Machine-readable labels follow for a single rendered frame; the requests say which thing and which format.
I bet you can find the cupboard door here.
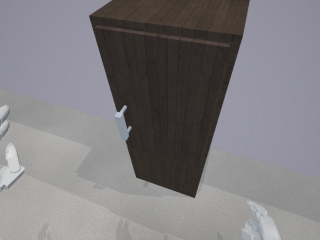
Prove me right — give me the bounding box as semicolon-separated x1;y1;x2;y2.
94;25;230;168

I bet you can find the robot right hand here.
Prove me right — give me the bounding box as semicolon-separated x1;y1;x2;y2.
241;201;281;240

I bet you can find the robot left hand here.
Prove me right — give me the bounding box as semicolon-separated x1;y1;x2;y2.
0;105;25;192

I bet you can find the handle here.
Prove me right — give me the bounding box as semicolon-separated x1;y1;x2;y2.
114;105;132;140

